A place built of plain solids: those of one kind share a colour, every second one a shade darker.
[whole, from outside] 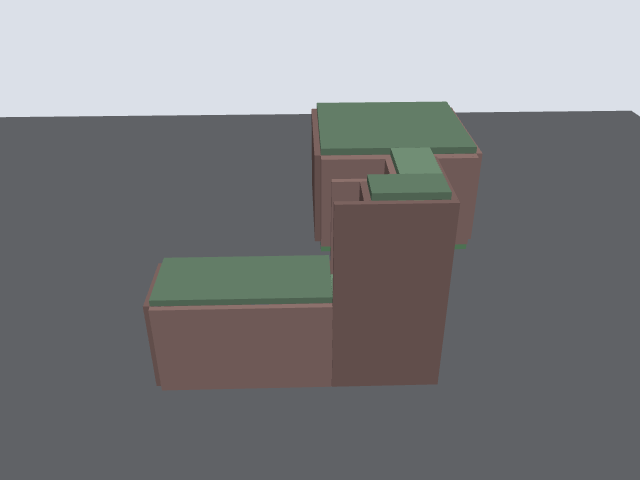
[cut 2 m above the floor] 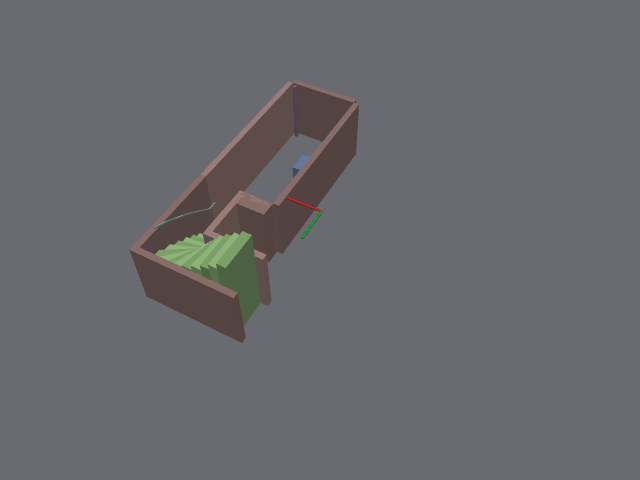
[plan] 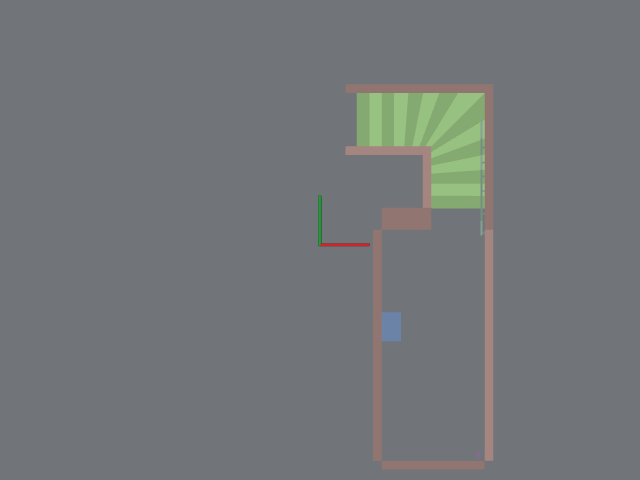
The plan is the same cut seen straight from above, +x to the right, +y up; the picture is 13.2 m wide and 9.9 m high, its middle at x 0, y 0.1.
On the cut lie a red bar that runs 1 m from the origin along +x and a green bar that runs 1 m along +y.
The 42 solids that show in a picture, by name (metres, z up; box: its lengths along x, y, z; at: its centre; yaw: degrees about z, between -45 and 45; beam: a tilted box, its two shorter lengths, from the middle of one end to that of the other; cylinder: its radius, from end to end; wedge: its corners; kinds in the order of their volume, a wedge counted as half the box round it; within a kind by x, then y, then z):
{
 "wall_1": {"box": [4.1, 0.18, 2.76], "at": [-1.52, 0.01, 4.36]},
 "wall_2": {"box": [4.1, 0.18, 2.76], "at": [-1.52, 4.55, 4.36]},
 "wall_3": {"box": [0.18, 1.32, 2.76], "at": [0.62, 3.79, 4.36]},
 "wall_4": {"box": [0.31, 1.94, 2.76], "at": [0.68, 1.06, 4.36]},
 "wall_5": {"box": [0.31, 1.32, 2.76], "at": [0.68, 3.79, 4.36]},
 "wall_6": {"box": [0.18, 4.77, 2.82], "at": [1.18, -2.07, 1.36]},
 "wall_7": {"box": [1.77, 0.18, 5.79], "at": [1.41, 1.94, 2.85]},
 "wall_8": {"box": [1.02, 0.18, 2.82], "at": [1.78, 0.4, 1.36]},
 "wall_9": {"box": [1.02, 0.45, 2.82], "at": [1.78, 0.54, 1.36]},
 "wall_10": {"box": [2.87, 0.18, 5.79], "at": [1.96, 3.22, 2.85]},
 "wall_11": {"box": [0.18, 1.72, 5.79], "at": [2.21, 1.17, 2.85]},
 "wall_12": {"box": [2.12, 0.18, 2.82], "at": [2.33, -4.55, 1.36]},
 "wall_13": {"box": [1.1, 0.18, 2.98], "at": [2.85, 1.12, 4.25]},
 "wall_14": {"box": [0.18, 4.77, 2.82], "at": [3.49, -2.07, 1.36]},
 "wall_15": {"box": [0.18, 3.0, 5.79], "at": [3.49, 1.81, 2.85]},
 "tread_1": {"wedge": [[0.76, 2.03, -0.05], [0.76, 2.03, 2.79], [0.76, 3.13, -0.05], [0.76, 3.13, 2.79], [1.02, 2.03, -0.05], [1.02, 2.03, 2.79], [1.02, 3.13, -0.05], [1.02, 3.13, 2.8]]},
 "tread_2": {"wedge": [[1.02, 2.03, -0.05], [1.02, 2.03, 2.61], [1.02, 3.13, -0.05], [1.02, 3.13, 2.61], [1.27, 2.03, -0.05], [1.27, 2.03, 2.61], [1.27, 3.13, -0.05], [1.27, 3.13, 2.61]]},
 "tread_3": {"wedge": [[1.27, 2.03, -0.05], [1.27, 2.03, 2.42], [1.27, 3.13, -0.05], [1.27, 3.13, 2.42], [1.53, 2.03, -0.05], [1.53, 2.03, 2.42], [1.53, 3.13, -0.05], [1.53, 3.13, 2.42]]},
 "tread_4": {"wedge": [[1.52, 2.03, -0.05], [1.52, 2.03, 2.23], [1.52, 3.13, -0.05], [1.52, 3.13, 2.23], [1.74, 2.03, -0.05], [1.74, 2.03, 2.23], [1.82, 3.13, -0.05], [1.82, 3.13, 2.23]]},
 "tread_5": {"wedge": [[1.73, 2.03, -0.05], [1.73, 2.03, 2.05], [1.82, 3.13, -0.05], [1.82, 3.13, 2.05], [1.9, 2.03, -0.05], [1.9, 2.03, 2.05], [2.13, 3.13, -0.05], [2.13, 3.13, 2.05]]},
 "tread_6": {"wedge": [[1.9, 2.03, -0.05], [1.9, 2.03, 1.87], [2.05, 2.03, -0.05], [2.05, 2.03, 1.87], [2.13, 3.13, -0.05], [2.13, 3.13, 1.87], [2.46, 3.13, -0.05], [2.46, 3.13, 1.87]]},
 "tread_7": {"wedge": [[2.05, 2.03, -0.05], [2.05, 2.03, 1.67], [2.18, 2.03, -0.05], [2.18, 2.03, 1.67], [2.46, 3.13, -0.05], [2.46, 3.13, 1.67], [2.85, 3.13, -0.05], [2.85, 3.13, 1.67]]},
 "tread_8": {"wedge": [[2.17, 2.03, -0.05], [2.17, 2.03, 1.49], [2.3, 2.03, -0.05], [2.3, 2.03, 1.49], [2.85, 3.13, -0.05], [2.85, 3.13, 1.49], [3.4, 3.13, -0.05], [3.4, 3.13, 1.49]]},
 "tread_9": {"wedge": [[2.3, 0.75, -0.05], [2.3, 0.75, 0.19], [2.3, 1.01, -0.05], [2.3, 1.01, 0.19], [3.4, 0.75, -0.05], [3.4, 0.75, 0.19], [3.4, 1.01, -0.05], [3.4, 1.01, 0.19]]},
 "tread_10": {"wedge": [[2.3, 1.01, -0.05], [2.3, 1.01, 0.38], [2.3, 1.26, -0.05], [2.3, 1.26, 0.37], [3.4, 1.01, -0.05], [3.4, 1.01, 0.37], [3.4, 1.26, -0.05], [3.4, 1.26, 0.37]]},
 "tread_11": {"wedge": [[2.3, 1.26, -0.05], [2.3, 1.26, 0.56], [2.3, 1.47, -0.05], [2.3, 1.47, 0.56], [3.4, 1.26, -0.05], [3.4, 1.26, 0.56], [3.4, 1.55, -0.05], [3.4, 1.55, 0.56]]},
 "tread_12": {"wedge": [[2.3, 1.47, -0.05], [2.3, 1.47, 0.75], [2.3, 1.64, -0.05], [2.3, 1.64, 0.75], [3.4, 1.55, -0.05], [3.4, 1.55, 0.75], [3.4, 1.86, -0.05], [3.4, 1.86, 0.74]]},
 "tread_13": {"wedge": [[2.3, 1.63, -0.05], [2.3, 1.63, 0.93], [2.3, 1.79, -0.05], [2.3, 1.79, 0.93], [3.4, 1.86, -0.05], [3.4, 1.86, 0.93], [3.4, 2.2, -0.05], [3.4, 2.2, 0.93]]},
 "tread_14": {"wedge": [[2.3, 1.79, -0.05], [2.3, 1.79, 1.12], [2.3, 1.92, -0.05], [2.3, 1.92, 1.12], [3.4, 2.19, -0.05], [3.4, 2.19, 1.12], [3.4, 2.59, -0.05], [3.4, 2.59, 1.12]]},
 "tread_15": {"wedge": [[2.3, 1.91, -0.05], [2.3, 1.91, 1.31], [2.3, 2.04, -0.05], [2.3, 2.04, 1.3], [3.4, 2.58, -0.05], [3.4, 2.58, 1.31], [3.4, 3.14, -0.05], [3.4, 3.14, 1.3]]},
 "roof_1": {"box": [4.1, 4.36, 0.2], "at": [-1.52, 2.28, 5.84]},
 "roof_2": {"box": [1.77, 1.1, 0.2], "at": [1.41, 2.58, 5.84]},
 "roof_3": {"box": [2.12, 4.77, 0.19], "at": [2.33, -2.07, 2.86]},
 "roof_4": {"box": [1.1, 1.92, 0.2], "at": [2.85, 2.17, 5.84]},
 "floor_1": {"box": [4.34, 4.36, 0.22], "at": [-1.41, 2.28, 2.87]},
 "machine_1": {"box": [0.4, 0.6, 1.75], "at": [1.47, -1.69, 0.82]},
 "pipe_1": {"cylinder": 0.06, "from": [3.27, -4.33, 0.0], "to": [3.27, -4.33, 2.77]},
 "guard_rail_1": {"wedge": [[3.31, 0.49, 0.87], [3.31, 0.49, 0.92], [3.31, 1.26, 1.43], [3.31, 1.26, 1.49], [3.35, 0.49, 0.87], [3.35, 0.49, 0.92], [3.35, 1.26, 1.43], [3.35, 1.26, 1.49]]},
 "guard_rail_2": {"wedge": [[3.31, 1.26, 1.43], [3.31, 1.26, 1.49], [3.31, 1.55, 1.62], [3.31, 1.55, 1.67], [3.35, 1.26, 1.43], [3.35, 1.26, 1.49], [3.35, 1.55, 1.62], [3.35, 1.55, 1.67]]},
 "guard_rail_3": {"wedge": [[3.31, 1.55, 1.62], [3.31, 1.55, 1.67], [3.31, 1.86, 1.81], [3.31, 1.86, 1.86], [3.35, 1.55, 1.62], [3.35, 1.55, 1.67], [3.35, 1.86, 1.81], [3.35, 1.86, 1.86]]},
 "guard_rail_4": {"wedge": [[3.31, 1.86, 1.81], [3.31, 1.86, 1.86], [3.31, 2.19, 2.0], [3.31, 2.19, 2.04], [3.35, 1.86, 1.81], [3.35, 1.86, 1.86], [3.35, 2.19, 2.0], [3.35, 2.19, 2.04]]},
 "guard_rail_5": {"wedge": [[3.31, 2.19, 2.0], [3.31, 2.19, 2.04], [3.31, 2.58, 2.18], [3.31, 2.58, 2.23], [3.35, 2.19, 2.0], [3.35, 2.19, 2.04], [3.35, 2.58, 2.18], [3.35, 2.58, 2.23]]}
}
